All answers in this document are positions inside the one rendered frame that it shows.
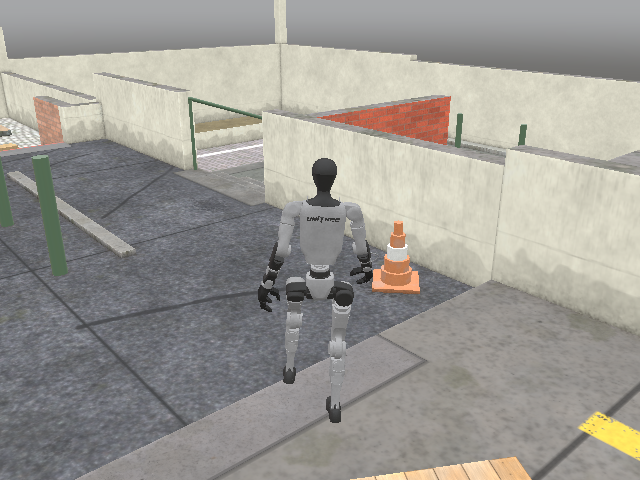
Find robot left forearm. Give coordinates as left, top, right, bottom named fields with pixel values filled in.
left=261, top=242, right=284, bottom=289

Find left robot hand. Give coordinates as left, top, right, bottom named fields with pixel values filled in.
left=258, top=285, right=280, bottom=312

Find right robot hand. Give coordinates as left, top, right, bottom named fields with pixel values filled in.
left=350, top=267, right=373, bottom=284

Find robot right forearm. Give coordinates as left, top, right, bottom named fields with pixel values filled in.
left=357, top=240, right=372, bottom=272

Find robot torso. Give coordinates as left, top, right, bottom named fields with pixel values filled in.
left=299, top=196, right=346, bottom=300

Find robot right upper arm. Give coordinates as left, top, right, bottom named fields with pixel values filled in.
left=344, top=202, right=368, bottom=255

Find robot left upper arm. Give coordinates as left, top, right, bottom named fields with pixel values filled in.
left=275, top=201, right=303, bottom=258

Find robot right shin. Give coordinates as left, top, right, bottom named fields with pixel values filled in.
left=329, top=341, right=346, bottom=409

